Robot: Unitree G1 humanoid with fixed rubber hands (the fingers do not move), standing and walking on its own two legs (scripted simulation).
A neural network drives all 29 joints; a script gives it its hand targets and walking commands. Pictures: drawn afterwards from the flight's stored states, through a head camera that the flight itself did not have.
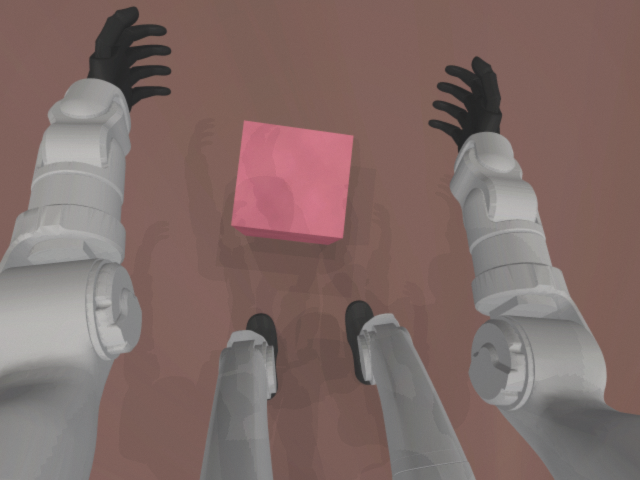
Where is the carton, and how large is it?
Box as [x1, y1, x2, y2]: [231, 120, 352, 244]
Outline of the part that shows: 244,120 231,225 245,235 328,244 341,238 343,232 352,135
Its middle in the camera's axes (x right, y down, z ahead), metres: -0.07 -0.11 +0.85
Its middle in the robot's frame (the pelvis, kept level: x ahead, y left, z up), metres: +0.51 +0.00 -0.52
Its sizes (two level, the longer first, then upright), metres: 0.210 0.200 0.250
